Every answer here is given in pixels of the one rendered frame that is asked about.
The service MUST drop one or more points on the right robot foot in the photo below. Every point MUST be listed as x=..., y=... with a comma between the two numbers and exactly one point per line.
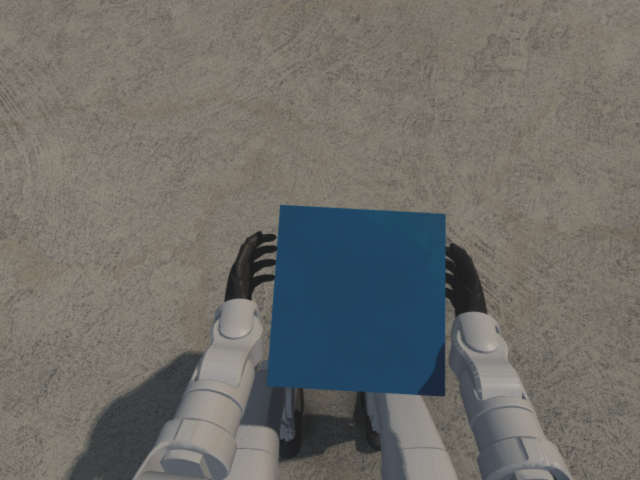
x=373, y=437

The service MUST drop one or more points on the carton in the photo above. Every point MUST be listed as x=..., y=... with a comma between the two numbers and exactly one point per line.
x=359, y=301

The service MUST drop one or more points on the robot right thigh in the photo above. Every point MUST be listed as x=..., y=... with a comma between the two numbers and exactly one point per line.
x=411, y=447

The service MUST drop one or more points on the right robot forearm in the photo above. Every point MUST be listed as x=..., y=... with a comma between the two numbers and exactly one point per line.
x=510, y=440

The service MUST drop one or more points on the left robot forearm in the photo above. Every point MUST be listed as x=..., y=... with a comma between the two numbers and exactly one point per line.
x=200, y=440

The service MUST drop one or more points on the robot right hand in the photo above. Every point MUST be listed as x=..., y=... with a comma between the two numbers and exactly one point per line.
x=467, y=294

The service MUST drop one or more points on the robot left hand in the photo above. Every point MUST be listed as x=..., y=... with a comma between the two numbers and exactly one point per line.
x=241, y=282

